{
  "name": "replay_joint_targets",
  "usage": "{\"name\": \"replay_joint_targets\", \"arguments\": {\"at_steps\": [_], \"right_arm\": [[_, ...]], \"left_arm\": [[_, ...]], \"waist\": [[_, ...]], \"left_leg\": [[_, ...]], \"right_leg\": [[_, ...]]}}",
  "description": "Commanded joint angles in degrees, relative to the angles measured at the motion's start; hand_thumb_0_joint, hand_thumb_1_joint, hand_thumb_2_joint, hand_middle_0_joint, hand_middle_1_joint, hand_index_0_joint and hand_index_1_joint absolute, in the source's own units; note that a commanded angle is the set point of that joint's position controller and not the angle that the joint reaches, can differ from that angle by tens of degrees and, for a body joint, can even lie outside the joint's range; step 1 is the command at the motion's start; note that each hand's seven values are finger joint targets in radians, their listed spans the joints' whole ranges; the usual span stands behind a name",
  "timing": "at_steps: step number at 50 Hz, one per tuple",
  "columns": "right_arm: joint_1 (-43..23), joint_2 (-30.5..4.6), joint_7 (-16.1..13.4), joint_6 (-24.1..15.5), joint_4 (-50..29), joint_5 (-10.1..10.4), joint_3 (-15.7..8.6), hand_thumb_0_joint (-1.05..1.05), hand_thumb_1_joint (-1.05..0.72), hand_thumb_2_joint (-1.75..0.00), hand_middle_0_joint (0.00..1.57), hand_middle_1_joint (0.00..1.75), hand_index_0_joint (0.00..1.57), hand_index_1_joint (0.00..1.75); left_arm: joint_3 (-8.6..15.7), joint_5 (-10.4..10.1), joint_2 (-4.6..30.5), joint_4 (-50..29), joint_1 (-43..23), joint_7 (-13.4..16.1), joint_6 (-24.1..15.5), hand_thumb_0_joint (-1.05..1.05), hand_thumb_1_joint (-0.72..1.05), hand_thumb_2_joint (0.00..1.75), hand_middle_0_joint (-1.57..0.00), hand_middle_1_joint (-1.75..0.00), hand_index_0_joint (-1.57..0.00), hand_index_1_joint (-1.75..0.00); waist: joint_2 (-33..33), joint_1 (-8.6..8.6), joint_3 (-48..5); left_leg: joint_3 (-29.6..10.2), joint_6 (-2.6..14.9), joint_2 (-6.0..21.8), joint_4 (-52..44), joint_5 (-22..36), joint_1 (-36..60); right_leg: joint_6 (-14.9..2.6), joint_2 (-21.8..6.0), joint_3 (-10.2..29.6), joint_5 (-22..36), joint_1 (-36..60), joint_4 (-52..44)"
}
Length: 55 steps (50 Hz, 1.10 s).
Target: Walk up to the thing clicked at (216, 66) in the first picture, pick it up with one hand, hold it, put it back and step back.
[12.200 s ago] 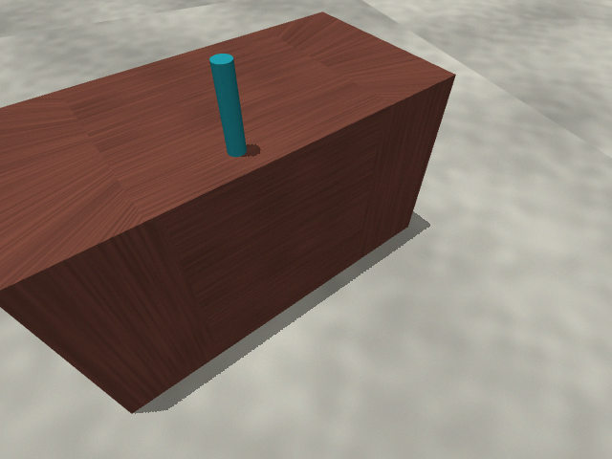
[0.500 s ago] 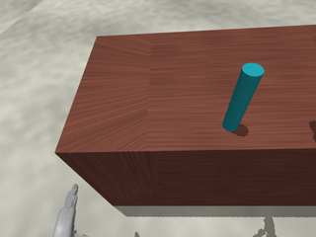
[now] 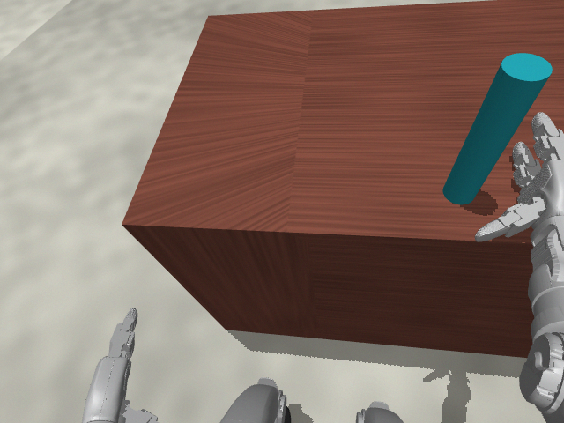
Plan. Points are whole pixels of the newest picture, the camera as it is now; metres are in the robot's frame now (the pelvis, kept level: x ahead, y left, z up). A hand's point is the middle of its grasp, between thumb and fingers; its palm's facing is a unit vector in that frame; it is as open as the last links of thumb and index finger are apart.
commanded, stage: close in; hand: right
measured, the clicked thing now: (485, 142) +0.48 -0.19 +0.10
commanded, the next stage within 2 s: rest palm in 0.34 s
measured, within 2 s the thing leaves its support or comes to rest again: leaves its support in 1.82 s
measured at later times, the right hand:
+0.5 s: hand (468, 179) +0.46 -0.18 +0.05, palm faces +0.06 +1.00 +0.04, open 17.8 cm
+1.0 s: hand (466, 161) +0.48 -0.18 +0.07, palm faces +0.07 +1.00 +0.03, open 16.1 cm
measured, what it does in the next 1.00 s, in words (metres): stands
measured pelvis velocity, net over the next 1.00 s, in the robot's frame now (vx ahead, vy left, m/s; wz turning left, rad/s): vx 0.01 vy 0.01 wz -0.01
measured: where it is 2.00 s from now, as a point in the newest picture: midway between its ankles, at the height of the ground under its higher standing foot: outside the picture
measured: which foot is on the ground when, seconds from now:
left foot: down 0.00-1.00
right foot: down 0.00-1.00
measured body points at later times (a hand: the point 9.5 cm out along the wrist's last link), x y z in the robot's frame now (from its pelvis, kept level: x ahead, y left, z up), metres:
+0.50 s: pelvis +0.01 +0.00 +0.00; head +0.10 -0.03 +0.44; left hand +0.16 +0.26 -0.01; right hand +0.45 -0.24 +0.05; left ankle +0.05 +0.13 -0.67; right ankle +0.01 -0.11 -0.67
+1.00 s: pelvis +0.01 +0.01 +0.00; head +0.10 -0.02 +0.44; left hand +0.16 +0.28 -0.01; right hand +0.47 -0.23 +0.07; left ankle +0.05 +0.13 -0.67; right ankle +0.01 -0.11 -0.67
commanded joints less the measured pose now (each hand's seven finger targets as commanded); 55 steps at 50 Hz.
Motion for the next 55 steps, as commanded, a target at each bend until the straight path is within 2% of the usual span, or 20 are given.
{"name": "replay_joint_targets", "arguments": {"at_steps": [1,4,6,13,15,20,25,26,29,30,31,35,38,40,42,44,47,51,53,55], "right_arm": [[-24.13,-17.57,-3.47,-3.41,-18.56,-0.56,-2.46,0.0,0.61,-0.05,0.02,0.06,0.03,0.06],[-19.13,-7.9,-4.1,-2.79,-8.71,0.25,1.36,0.0,0.61,-0.07,0.02,0.06,0.02,0.06],[-22.28,-10.4,-4.5,-3.65,-13.49,-0.28,0.57,0.0,0.61,-0.06,0.02,0.06,0.03,0.06],[-23.86,-9.77,-4.75,-2.14,-22.09,-0.14,1.84,0.0,0.61,-0.05,0.03,0.06,0.03,0.06],[-23.36,-7.46,-5.68,-1.58,-22.06,0.04,2.45,0.0,0.61,-0.05,0.03,0.06,0.03,0.06],[-20.55,-3.29,-8.17,-1.87,-18.85,-1.04,4.12,0.0,0.61,-0.05,0.03,0.06,0.03,0.06],[-18.31,-5.19,-9.09,-2.3,-24.84,-1.84,3.7,0.0,0.61,-0.03,0.05,0.04,0.06,0.04],[-17.59,-3.79,-9.15,-2.17,-25.95,-1.38,4.0,0.0,0.61,-0.01,0.06,0.03,0.06,0.03],[-16.5,-2.66,-10.06,-1.69,-22.74,-1.07,3.38,0.0,0.61,0.0,0.1,0.01,0.1,0.01],[-16.51,-0.49,-10.21,-1.54,-20.64,-1.29,4.37,0.0,0.61,0.0,0.11,0.01,0.11,0.01],[-19.51,-1.78,-10.63,-2.31,-23.97,-1.4,3.8,0.0,0.61,0.0,0.11,0.02,0.11,0.02],[-19.48,-2.24,-10.23,-3.75,-20.15,-2.6,4.27,0.0,0.61,0.0,0.27,0.09,0.27,0.09],[-22.59,-5.91,-9.03,-4.01,-24.02,-2.82,3.15,0.0,0.61,0.0,0.3,0.13,0.3,0.13],[-23.63,-6.48,-8.65,-3.04,-24.89,-2.46,3.47,0.0,0.61,-0.05,0.36,0.2,0.36,0.2],[-23.12,-3.65,-8.52,-1.78,-21.19,-1.94,4.48,0.0,0.61,-0.08,0.43,0.25,0.43,0.25],[-23.85,-4.51,-9.02,-1.63,-17.14,-1.58,2.6,0.0,0.61,-0.08,0.49,0.28,0.5,0.28],[-26.71,-5.3,-9.08,-2.15,-17.52,-2.45,3.76,0.0,0.61,-0.12,0.57,0.34,0.57,0.34],[-19.52,-5.11,-8.41,-1.73,-9.13,-3.04,2.72,0.0,0.6,-0.18,0.64,0.42,0.65,0.42],[-21.35,-11.32,-8.21,-2.06,-16.45,-2.57,-0.81,0.0,0.57,-0.25,0.71,0.49,0.71,0.49],[-21.39,-5.78,-7.31,-1.4,-17.06,-2.12,2.76,0.0,0.5,-0.32,0.75,0.55,0.76,0.55]], "left_arm": [[6.95,-0.62,11.11,-15.85,-1.21,-0.04,-2.01,0.0,-0.54,0.04,-0.05,-0.05,-0.06,-0.05],[4.71,-0.83,6.82,-8.66,3.38,-1.37,-1.39,0.0,-0.54,0.04,-0.05,-0.06,-0.06,-0.05],[4.74,-0.9,7.47,-14.55,-0.81,-1.48,-1.97,0.0,-0.54,0.04,-0.05,-0.05,-0.06,-0.05],[8.04,-1.39,9.77,-16.15,7.0,-1.78,-0.66,0.0,-0.54,0.04,-0.05,-0.05,-0.05,-0.05],[7.98,-1.4,9.96,-17.25,4.53,-1.89,-0.56,0.0,-0.55,0.05,-0.05,-0.05,-0.05,-0.05],[5.99,-1.38,6.91,-16.33,2.13,-2.41,0.08,0.0,-0.54,0.05,-0.04,-0.05,-0.04,-0.05],[8.37,-1.49,8.88,-18.16,7.23,-2.5,1.34,0.0,-0.61,0.09,-0.04,-0.03,-0.02,-0.06],[6.6,-1.62,7.77,-20.91,5.9,-2.74,1.36,0.0,-0.61,0.1,-0.04,-0.03,-0.02,-0.06],[8.94,-1.71,8.42,-15.77,8.32,-2.8,2.3,0.0,-0.61,0.1,-0.04,-0.03,-0.02,-0.06],[7.58,-1.6,7.11,-15.64,7.0,-3.0,2.26,0.0,-0.61,0.1,-0.04,-0.04,-0.02,-0.06],[9.22,-1.59,8.66,-18.31,3.62,-2.77,1.8,0.0,-0.61,0.1,-0.05,-0.04,-0.02,-0.06],[5.56,-1.32,5.26,-17.56,4.1,-3.19,1.69,0.0,-0.57,0.07,-0.05,-0.04,-0.04,-0.05],[9.45,-1.22,9.26,-19.18,5.72,-2.66,1.88,0.0,-0.57,0.07,-0.04,-0.04,-0.04,-0.05],[9.56,-1.4,9.64,-17.93,7.24,-2.64,2.08,0.0,-0.57,0.07,-0.04,-0.05,-0.04,-0.05],[7.0,-1.64,7.24,-17.21,6.28,-2.94,2.28,0.0,-0.57,0.07,-0.04,-0.05,-0.04,-0.05],[8.0,-1.69,8.46,-16.95,3.33,-2.67,1.98,0.0,-0.57,0.07,-0.04,-0.04,-0.04,-0.05],[7.58,-1.46,8.5,-17.03,1.82,-2.61,1.62,0.0,-0.57,0.07,-0.04,-0.04,-0.04,-0.05],[5.94,-1.32,6.7,-13.93,4.39,-3.21,2.12,0.0,-0.56,0.06,-0.04,-0.04,-0.04,-0.05],[8.04,-1.7,9.31,-19.29,3.34,-3.03,2.16,0.0,-0.54,0.05,-0.04,-0.05,-0.04,-0.04],[6.98,-1.6,7.83,-18.52,4.72,-3.3,2.4,0.0,-0.54,0.05,-0.04,-0.05,-0.04,-0.04]], "waist": [[-8.59,-2.14,-26.83],[-4.83,-0.8,-10.77],[-4.15,-1.2,-15.12],[-9.56,-1.35,-28.49],[-9.19,-1.72,-27.21],[-4.7,-2.4,-19.59],[-6.66,-3.09,-27.59],[-6.73,-3.23,-28.23],[-5.74,-2.43,-20.91],[-4.51,-2.28,-18.23],[-4.24,-1.66,-19.0],[-3.33,-1.82,-17.93],[-7.06,-0.58,-28.25],[-10.57,-0.97,-30.09],[-8.31,-1.23,-26.66],[-4.14,-0.35,-23.35],[-5.59,-1.13,-22.36],[-4.28,-2.19,-19.56],[-5.5,-3.06,-27.1],[-5.93,-2.15,-26.27]], "left_leg": [[-1.29,1.54,-0.82,-4.82,12.2,17.86],[-0.7,1.68,-1.17,-5.8,4.38,10.56],[-1.89,1.53,-0.75,-6.1,1.03,11.3],[-0.43,1.66,-0.84,-3.15,15.24,16.29],[0.01,1.78,-0.95,-3.08,14.88,14.95],[-0.85,1.7,-0.62,-4.33,9.49,14.44],[-0.99,1.57,-0.59,-3.56,17.52,21.18],[-0.72,1.59,-0.6,-3.49,19.64,22.42],[-0.53,1.68,-0.68,-3.61,17.93,18.36],[-0.59,1.6,-0.75,-3.94,15.75,16.12],[-0.57,1.61,-0.73,-3.79,14.46,15.27],[-1.37,1.59,-0.34,-3.58,12.73,15.07],[-1.72,1.5,-0.11,-2.64,18.73,18.42],[-1.14,1.57,-0.36,-2.89,19.4,17.93],[-0.71,1.54,-0.56,-3.7,18.06,17.34],[-0.61,1.45,-0.44,-3.99,16.59,16.7],[-1.09,1.54,-0.31,-4.05,14.58,16.18],[-1.41,1.49,-0.32,-4.2,13.61,17.1],[-1.92,1.21,-0.08,-4.8,15.6,22.55],[-1.45,1.27,-0.37,-4.71,17.4,22.62]], "right_leg": [[0.43,1.27,1.25,16.34,13.59,-8.42],[-0.1,1.1,1.73,7.58,7.0,-9.55],[-0.44,0.68,1.93,4.23,6.41,-9.43],[0.75,1.17,1.69,21.18,18.24,-7.74],[1.09,0.93,2.11,22.84,18.48,-7.94],[0.08,1.08,1.33,13.56,10.37,-8.56],[0.63,1.52,0.83,22.12,16.37,-8.47],[0.91,1.48,1.04,25.23,17.43,-8.59],[0.9,1.41,1.26,24.55,14.99,-9.16],[0.63,1.19,1.3,22.6,13.88,-9.19],[0.55,0.92,1.61,21.22,14.14,-9.12],[0.04,1.12,1.19,17.13,11.2,-8.13],[0.3,1.4,1.03,23.07,17.42,-6.89],[0.81,1.3,1.32,26.9,21.36,-7.29],[0.79,1.35,1.5,25.64,19.1,-7.69],[0.32,1.3,1.76,21.28,14.76,-7.88],[0.21,1.28,1.49,18.97,13.67,-8.21],[0.05,1.61,0.9,17.18,9.82,-8.34],[0.09,1.61,0.56,18.41,12.7,-8.7],[0.2,1.85,0.48,19.96,14.24,-9.12]]}}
